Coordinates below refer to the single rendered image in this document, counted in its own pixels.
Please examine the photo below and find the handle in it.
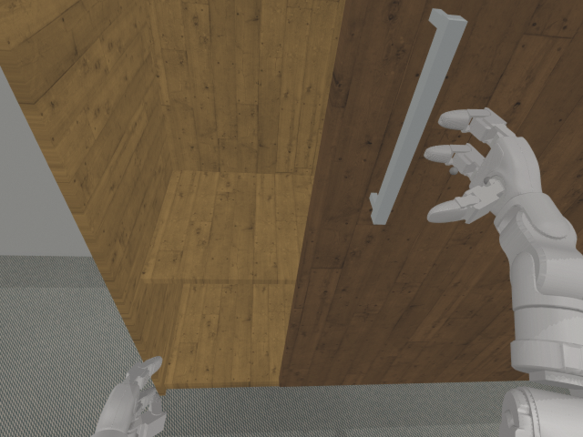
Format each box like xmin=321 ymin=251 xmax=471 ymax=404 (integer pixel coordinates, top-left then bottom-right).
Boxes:
xmin=369 ymin=8 xmax=467 ymax=225

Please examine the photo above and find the wardrobe door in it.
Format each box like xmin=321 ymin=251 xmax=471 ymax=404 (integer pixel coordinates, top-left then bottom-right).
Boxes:
xmin=279 ymin=0 xmax=583 ymax=387

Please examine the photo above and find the left robot hand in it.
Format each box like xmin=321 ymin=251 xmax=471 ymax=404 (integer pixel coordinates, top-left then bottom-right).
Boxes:
xmin=95 ymin=356 xmax=167 ymax=437

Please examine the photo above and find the robot right upper arm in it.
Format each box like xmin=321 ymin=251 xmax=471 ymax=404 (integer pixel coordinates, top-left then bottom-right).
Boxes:
xmin=499 ymin=386 xmax=583 ymax=437

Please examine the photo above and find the right robot hand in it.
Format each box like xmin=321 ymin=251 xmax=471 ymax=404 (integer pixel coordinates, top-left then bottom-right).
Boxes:
xmin=424 ymin=107 xmax=542 ymax=224

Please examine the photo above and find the robot right forearm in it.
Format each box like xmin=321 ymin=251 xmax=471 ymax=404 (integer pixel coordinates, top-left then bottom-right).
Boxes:
xmin=494 ymin=192 xmax=583 ymax=398

